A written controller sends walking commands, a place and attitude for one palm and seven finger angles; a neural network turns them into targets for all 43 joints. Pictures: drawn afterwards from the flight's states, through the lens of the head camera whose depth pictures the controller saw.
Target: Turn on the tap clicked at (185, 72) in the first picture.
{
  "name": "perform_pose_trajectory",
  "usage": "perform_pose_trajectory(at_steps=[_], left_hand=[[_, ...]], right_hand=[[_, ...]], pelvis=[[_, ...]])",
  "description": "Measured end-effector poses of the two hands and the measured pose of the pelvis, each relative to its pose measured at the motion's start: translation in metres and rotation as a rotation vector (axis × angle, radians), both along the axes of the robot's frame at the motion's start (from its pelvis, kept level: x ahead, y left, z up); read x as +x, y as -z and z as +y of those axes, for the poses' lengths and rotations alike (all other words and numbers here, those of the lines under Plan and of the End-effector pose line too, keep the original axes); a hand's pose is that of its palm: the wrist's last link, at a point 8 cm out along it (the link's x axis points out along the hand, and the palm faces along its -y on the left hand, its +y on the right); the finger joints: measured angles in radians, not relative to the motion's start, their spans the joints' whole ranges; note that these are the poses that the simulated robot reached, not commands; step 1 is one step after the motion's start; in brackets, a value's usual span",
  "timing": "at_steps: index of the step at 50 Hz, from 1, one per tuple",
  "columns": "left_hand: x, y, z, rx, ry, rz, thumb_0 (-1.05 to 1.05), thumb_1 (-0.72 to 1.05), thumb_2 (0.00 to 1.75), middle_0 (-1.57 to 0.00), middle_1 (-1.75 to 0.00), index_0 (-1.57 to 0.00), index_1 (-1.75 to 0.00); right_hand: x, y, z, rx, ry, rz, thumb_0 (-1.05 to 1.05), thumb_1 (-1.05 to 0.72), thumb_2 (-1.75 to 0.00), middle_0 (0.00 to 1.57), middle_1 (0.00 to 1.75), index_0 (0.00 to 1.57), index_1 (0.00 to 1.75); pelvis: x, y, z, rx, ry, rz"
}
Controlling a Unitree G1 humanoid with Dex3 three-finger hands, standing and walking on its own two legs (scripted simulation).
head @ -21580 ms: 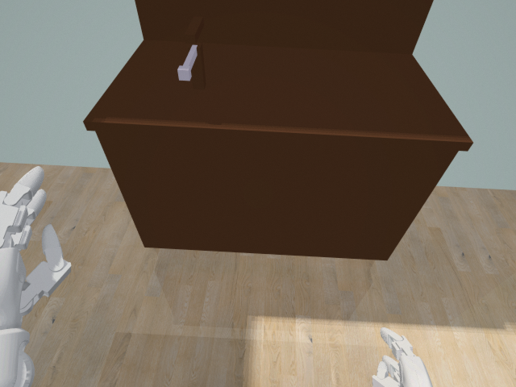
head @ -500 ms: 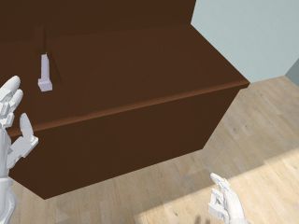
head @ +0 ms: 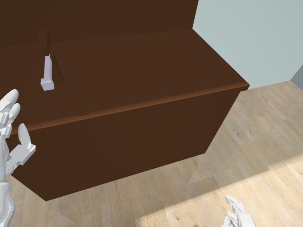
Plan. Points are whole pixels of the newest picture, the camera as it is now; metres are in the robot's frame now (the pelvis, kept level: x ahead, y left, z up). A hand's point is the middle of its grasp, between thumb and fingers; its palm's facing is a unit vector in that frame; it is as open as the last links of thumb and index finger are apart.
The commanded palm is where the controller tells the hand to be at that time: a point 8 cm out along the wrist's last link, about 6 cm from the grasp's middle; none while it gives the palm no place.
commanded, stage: come to a stop and stand still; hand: left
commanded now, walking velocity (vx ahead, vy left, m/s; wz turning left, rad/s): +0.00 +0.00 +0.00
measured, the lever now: (47, 84) +0.46 +0.37 +0.09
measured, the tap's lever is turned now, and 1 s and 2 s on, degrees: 0 0 0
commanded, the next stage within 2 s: look again from close up in 0.64 s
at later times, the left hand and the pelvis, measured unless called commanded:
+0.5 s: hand (33, 136) +0.24 +0.27 +0.16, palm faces +0.41 -0.85 -0.34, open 7.4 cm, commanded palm +0.18 +0.30 +0.17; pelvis +0.02 +0.01 +0.00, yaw +1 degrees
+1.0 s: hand (33, 139) +0.23 +0.26 +0.16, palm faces +0.42 -0.83 -0.36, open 7.4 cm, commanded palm +0.17 +0.29 +0.17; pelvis +0.02 +0.01 +0.00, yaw +1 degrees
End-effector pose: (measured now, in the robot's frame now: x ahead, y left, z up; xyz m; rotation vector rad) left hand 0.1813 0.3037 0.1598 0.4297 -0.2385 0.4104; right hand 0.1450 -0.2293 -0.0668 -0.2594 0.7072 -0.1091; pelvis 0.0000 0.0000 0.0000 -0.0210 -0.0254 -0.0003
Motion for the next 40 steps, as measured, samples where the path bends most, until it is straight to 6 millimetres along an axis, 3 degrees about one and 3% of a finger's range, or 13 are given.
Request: perform_pose_trajectory(at_steps=[5, 9, 18, 25, 40], left_hand=[[0.011, -0.011, -0.012, -0.012, 0.041, -0.06, 0.01, 0.89, 0.9, -0.21, -0.3, -0.21, -0.3], [0.018, -0.008, -0.018, 0.0, 0.092, -0.026, 0.01, 0.89, 0.9, -0.21, -0.3, -0.21, -0.3], [0.019, -0.003, 0.002, 0.01, 0.044, 0.035, 0.01, 0.89, 0.89, -0.22, -0.3, -0.22, -0.3], [0.017, -0.011, 0.002, -0.008, 0.038, -0.02, 0.01, 0.89, 0.89, -0.21, -0.3, -0.21, -0.3], [0.012, -0.008, 0.004, -0.015, 0.017, 0.004, 0.01, 0.89, 0.9, -0.21, -0.3, -0.21, -0.3]], right_hand=[[0.01, -0.005, 0.002, 0.001, -0.01, -0.026, 0.02, -0.91, -0.9, 0.2, 0.3, 0.2, 0.29], [0.021, -0.008, 0.007, 0.013, -0.003, -0.046, 0.02, -0.91, -0.9, 0.2, 0.3, 0.2, 0.29], [0.04, -0.008, 0.022, 0.021, -0.027, -0.027, 0.02, -0.91, -0.89, 0.2, 0.3, 0.2, 0.29], [0.051, -0.008, 0.032, 0.02, -0.054, -0.028, 0.02, -0.91, -0.89, 0.2, 0.3, 0.2, 0.3], [0.043, -0.005, 0.032, 0.031, -0.034, -0.012, 0.01, -0.91, -0.89, 0.2, 0.3, 0.2, 0.3]], pelvis=[[0.005, -0.002, 0.002, -0.003, 0.001, 0.004], [0.011, -0.002, 0.005, -0.003, 0.005, 0.013], [0.02, -0.003, 0.01, -0.003, -0.002, 0.019], [0.023, -0.003, 0.015, -0.002, -0.009, 0.015], [0.019, -0.004, 0.015, 0.0, -0.014, 0.016]])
